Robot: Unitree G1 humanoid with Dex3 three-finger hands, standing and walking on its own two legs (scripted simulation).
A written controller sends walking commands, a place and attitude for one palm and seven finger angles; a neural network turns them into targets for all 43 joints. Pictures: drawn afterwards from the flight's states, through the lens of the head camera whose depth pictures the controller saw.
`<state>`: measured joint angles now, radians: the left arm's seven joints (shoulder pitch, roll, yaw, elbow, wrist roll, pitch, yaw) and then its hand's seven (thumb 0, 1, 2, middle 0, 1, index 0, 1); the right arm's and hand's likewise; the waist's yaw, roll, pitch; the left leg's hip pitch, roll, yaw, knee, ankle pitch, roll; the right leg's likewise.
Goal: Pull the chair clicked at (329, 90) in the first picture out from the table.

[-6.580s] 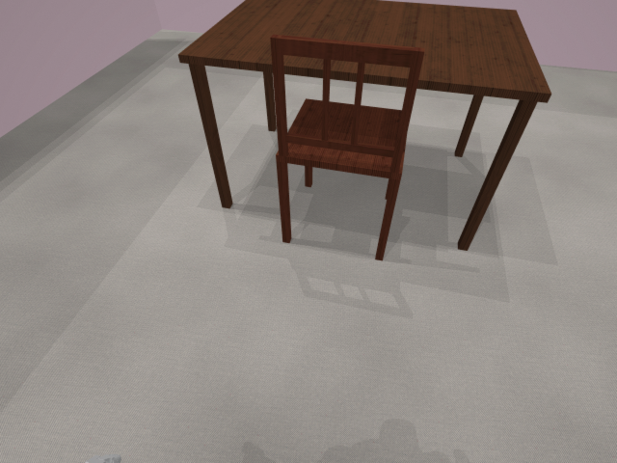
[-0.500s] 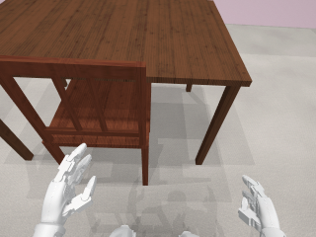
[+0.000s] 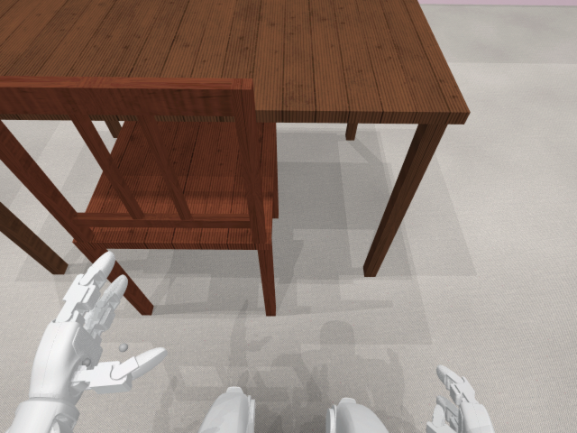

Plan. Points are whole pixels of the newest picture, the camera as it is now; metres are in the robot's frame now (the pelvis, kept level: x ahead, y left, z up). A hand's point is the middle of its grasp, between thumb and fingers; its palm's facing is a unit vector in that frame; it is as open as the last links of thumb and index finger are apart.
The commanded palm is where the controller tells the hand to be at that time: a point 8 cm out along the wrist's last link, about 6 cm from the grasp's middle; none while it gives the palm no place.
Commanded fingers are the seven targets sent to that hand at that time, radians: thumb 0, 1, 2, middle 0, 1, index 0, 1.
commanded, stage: raise the hand toward the chair's back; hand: left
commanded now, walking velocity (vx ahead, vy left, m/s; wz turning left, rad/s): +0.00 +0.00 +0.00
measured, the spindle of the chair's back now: (112, 172) +0.53 +0.33 +0.01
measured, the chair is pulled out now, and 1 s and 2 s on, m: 0.00 0.00 0.00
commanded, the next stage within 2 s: aim the fingers beside a spindle in 1.24 s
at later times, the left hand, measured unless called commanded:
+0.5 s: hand (94, 331) +0.24 +0.25 +0.05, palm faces +0.02 -1.00 -0.04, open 16.7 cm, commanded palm +0.22 +0.30 +0.06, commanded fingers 0.00 -0.50 0.30 -0.06 -0.08 -0.06 -0.08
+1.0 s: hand (99, 308) +0.26 +0.25 +0.06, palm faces +0.02 -1.00 -0.05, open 16.9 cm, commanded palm +0.24 +0.30 +0.06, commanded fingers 0.00 -0.50 0.30 -0.06 -0.08 -0.06 -0.08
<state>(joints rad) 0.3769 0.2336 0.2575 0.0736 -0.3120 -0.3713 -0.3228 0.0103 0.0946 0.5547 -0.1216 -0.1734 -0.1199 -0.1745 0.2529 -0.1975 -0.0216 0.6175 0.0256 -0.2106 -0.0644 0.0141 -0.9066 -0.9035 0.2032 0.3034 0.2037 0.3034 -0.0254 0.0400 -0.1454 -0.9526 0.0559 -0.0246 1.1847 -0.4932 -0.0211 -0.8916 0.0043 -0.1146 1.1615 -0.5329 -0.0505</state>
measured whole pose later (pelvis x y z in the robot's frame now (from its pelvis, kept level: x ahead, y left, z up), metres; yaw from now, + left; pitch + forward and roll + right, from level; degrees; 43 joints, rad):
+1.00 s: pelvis +0.02 +0.04 +0.02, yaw +0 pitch +15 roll -4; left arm 0.30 0.26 0.22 0.06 -0.27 -0.36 -0.25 -0.01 -0.50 0.30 -0.06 -0.08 -0.06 -0.08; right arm 0.26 -0.25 0.01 0.53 0.02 -0.17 -0.04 0.01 -0.91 -0.90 0.20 0.30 0.20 0.30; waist -0.03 0.03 -0.14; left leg -0.90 0.03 0.00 1.13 -0.50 0.04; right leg -0.82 -0.02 -0.09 1.06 -0.51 0.01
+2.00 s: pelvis +0.01 +0.02 +0.00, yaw +0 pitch +18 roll -2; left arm 0.05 0.27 0.25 0.31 -0.26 -0.42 -0.27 -0.01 -0.50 0.30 -0.06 -0.08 -0.06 -0.08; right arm 0.24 -0.26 0.01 0.57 0.01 -0.15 -0.04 0.01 -0.91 -0.90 0.20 0.30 0.20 0.30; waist -0.04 0.03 -0.15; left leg -1.00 0.04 -0.01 1.19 -0.51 0.01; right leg -0.93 -0.01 -0.09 1.15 -0.54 -0.02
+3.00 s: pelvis +0.01 +0.03 -0.02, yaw -2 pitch +23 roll -2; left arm -0.21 0.29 0.29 0.54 -0.21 -0.46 -0.22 -0.01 -0.50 0.30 -0.06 -0.08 -0.06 -0.08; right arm 0.24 -0.25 0.01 0.58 0.01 -0.03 -0.01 0.01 -0.91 -0.90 0.20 0.30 0.20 0.30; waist -0.07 0.03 -0.16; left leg -1.13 0.05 0.01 1.27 -0.54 0.02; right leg -1.08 0.00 -0.07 1.23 -0.55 -0.01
